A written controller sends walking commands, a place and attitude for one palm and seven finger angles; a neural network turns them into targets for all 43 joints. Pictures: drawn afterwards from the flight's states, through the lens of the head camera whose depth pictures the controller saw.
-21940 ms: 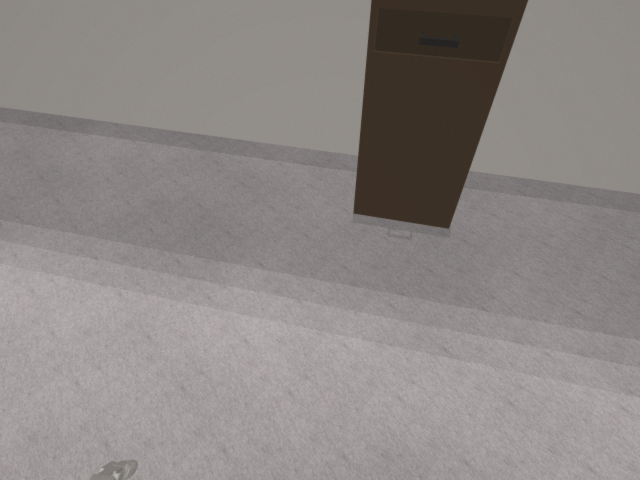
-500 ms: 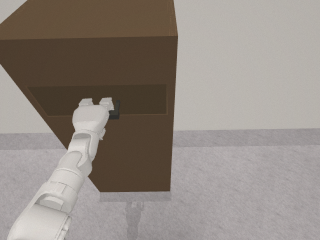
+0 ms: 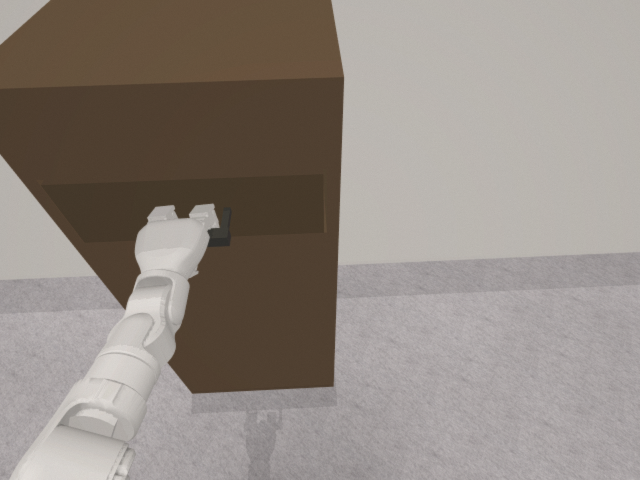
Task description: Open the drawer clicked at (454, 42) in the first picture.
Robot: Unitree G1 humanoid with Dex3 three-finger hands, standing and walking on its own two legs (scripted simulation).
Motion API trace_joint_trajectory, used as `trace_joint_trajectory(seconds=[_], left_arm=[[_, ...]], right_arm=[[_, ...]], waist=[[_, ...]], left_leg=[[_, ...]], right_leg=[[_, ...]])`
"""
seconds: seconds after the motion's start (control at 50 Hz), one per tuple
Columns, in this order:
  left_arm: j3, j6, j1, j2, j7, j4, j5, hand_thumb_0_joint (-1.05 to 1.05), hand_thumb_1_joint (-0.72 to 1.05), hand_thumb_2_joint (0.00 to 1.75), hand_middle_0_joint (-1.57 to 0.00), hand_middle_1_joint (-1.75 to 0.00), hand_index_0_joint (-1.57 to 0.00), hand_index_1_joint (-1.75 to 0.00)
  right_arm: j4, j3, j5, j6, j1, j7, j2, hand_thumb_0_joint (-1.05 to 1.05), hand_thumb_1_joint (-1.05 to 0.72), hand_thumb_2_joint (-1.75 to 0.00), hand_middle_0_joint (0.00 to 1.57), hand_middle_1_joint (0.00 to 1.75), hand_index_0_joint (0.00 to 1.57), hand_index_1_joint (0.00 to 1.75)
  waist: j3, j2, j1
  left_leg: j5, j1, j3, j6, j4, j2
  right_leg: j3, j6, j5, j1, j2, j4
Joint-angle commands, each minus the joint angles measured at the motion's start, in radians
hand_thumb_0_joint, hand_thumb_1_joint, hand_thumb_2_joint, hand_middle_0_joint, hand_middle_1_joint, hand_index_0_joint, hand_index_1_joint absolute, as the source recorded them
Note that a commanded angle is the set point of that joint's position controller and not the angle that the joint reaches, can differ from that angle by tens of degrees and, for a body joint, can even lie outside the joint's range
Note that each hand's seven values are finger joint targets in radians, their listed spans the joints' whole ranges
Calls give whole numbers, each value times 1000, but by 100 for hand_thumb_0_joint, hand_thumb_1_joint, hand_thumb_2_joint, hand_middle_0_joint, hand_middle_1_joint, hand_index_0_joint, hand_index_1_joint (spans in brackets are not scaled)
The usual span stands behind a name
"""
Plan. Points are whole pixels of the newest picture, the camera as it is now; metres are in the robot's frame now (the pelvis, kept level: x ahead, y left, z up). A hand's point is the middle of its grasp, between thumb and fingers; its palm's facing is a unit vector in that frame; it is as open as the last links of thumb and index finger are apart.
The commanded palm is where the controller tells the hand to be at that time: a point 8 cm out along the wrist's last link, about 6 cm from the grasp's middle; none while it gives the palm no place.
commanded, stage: pull the drawer open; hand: left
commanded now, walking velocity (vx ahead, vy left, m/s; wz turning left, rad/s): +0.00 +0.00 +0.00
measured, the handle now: (191, 227) +0.45 +0.20 +0.06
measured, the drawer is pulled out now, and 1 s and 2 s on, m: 0.00 0.13 0.23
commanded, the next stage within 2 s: none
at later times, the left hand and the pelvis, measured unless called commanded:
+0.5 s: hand (182, 301) +0.34 +0.19 +0.03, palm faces +0.03 -0.12 -0.99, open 5.3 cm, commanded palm +0.30 +0.20 +0.09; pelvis +0.01 +0.00 +0.00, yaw +0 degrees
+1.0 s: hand (173, 347) +0.28 +0.19 +0.03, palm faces +0.03 -0.12 -0.99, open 5.4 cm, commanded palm +0.24 +0.19 +0.09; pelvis +0.01 -0.02 +0.00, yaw +0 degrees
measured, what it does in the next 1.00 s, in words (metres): stands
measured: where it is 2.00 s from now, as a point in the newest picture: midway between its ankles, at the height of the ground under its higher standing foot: outside the picture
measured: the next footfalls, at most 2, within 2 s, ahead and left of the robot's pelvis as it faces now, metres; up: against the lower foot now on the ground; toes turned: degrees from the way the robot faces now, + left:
none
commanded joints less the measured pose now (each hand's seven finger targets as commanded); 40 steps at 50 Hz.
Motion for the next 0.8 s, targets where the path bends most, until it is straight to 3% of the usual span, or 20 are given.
trace_joint_trajectory(seconds=[0.0,0.16,0.26,0.32,0.42,0.44,0.46,0.52,0.62,0.64,0.66,0.74,0.76,0.78], left_arm=[[53,16,-147,139,29,-240,-13,0,90,90,-40,-135,-40,-135],[30,71,-21,113,26,-431,-13,0,90,90,-40,-135,-40,-135],[19,98,28,108,14,-474,-11,0,90,90,-40,-135,-40,-135],[9,106,69,96,10,-500,-6,0,90,90,-40,-135,-40,-135],[9,103,201,79,0,-583,-20,0,90,90,-40,-135,-40,-135],[30,100,211,106,0,-588,-20,0,90,90,-40,-135,-40,-135],[4,98,209,78,-4,-608,-17,0,90,90,-40,-135,-40,-135],[0,97,242,71,-5,-613,-6,0,90,90,-40,-135,-40,-135],[27,91,293,99,-1,-652,-8,0,90,90,-40,-135,-40,-135],[62,89,306,135,1,-649,-9,0,90,90,-40,-135,-40,-135],[24,88,279,102,-1,-675,-6,0,90,90,-40,-135,-40,-135],[76,82,367,147,3,-687,-16,0,90,90,-40,-135,-40,-135],[42,83,364,111,1,-701,-17,0,90,90,-40,-135,-40,-135],[60,77,369,127,3,-723,-16,0,90,90,-40,-135,-40,-135]], right_arm=[[-145,-38,-3,-39,-68,5,-132,0,-90,-90,20,30,20,30],[-163,-37,-5,-47,-109,18,-131,0,-90,-90,20,30,20,30],[-164,-26,-6,-52,-136,18,-128,0,-90,-90,20,30,20,30],[-168,-21,-7,-57,-151,16,-122,0,-90,-90,20,30,20,30],[-186,-15,-8,-72,-177,24,-110,0,-90,-90,20,30,20,30],[-181,-12,-9,-72,-179,26,-117,0,-90,-90,20,30,20,30],[-184,-10,-11,-75,-185,29,-112,0,-90,-90,20,30,20,30],[-189,-5,-12,-81,-200,30,-107,0,-90,-90,20,30,20,30],[-192,1,-16,-92,-221,27,-103,0,-90,-90,20,30,20,30],[-188,4,-16,-92,-221,25,-107,0,-90,-90,20,30,20,30],[-190,5,-18,-92,-232,25,-104,0,-90,-90,20,30,20,30],[-192,10,-18,-100,-250,22,-104,0,-90,-90,20,30,20,30],[-195,10,-20,-102,-249,21,-98,0,-90,-90,20,30,20,30],[-195,8,-19,-104,-253,21,-97,0,-90,-90,20,30,20,30]], waist=[[-258,-58,43],[-280,-37,50],[-235,-56,47],[-219,-62,52],[-237,-56,73],[-240,-49,75],[-231,-54,72],[-182,-71,70],[-190,-80,81],[-188,-82,87],[-187,-65,81],[-167,-66,98],[-163,-70,92],[-168,-67,95]], left_leg=[[404,255,-40,-28,-44,38],[522,330,-54,-38,-43,53],[502,327,-58,-43,-50,53],[489,327,-58,-45,-52,49],[578,361,-63,-50,-42,51],[588,360,-70,-57,-44,53],[579,358,-68,-54,-43,53],[517,330,-64,-50,-47,46],[440,304,-54,-44,-51,29],[429,295,-58,-48,-58,29],[420,302,-54,-45,-57,28],[386,277,-53,-47,-65,18],[375,278,-51,-42,-66,19],[380,286,-52,-43,-66,21]], right_leg=[[-13,-2,395,91,-38,-80],[-16,0,427,100,-38,-69],[-17,3,411,95,-38,-71],[-14,1,408,98,-37,-73],[-11,4,467,125,-41,-65],[-7,1,459,126,-40,-61],[-12,4,461,119,-42,-59],[-7,4,435,106,-40,-66],[20,4,456,148,-46,-72],[23,0,441,156,-44,-72],[24,2,446,147,-48,-73],[43,-1,453,174,-49,-78],[35,3,450,171,-53,-78],[41,2,446,167,-49,-79]])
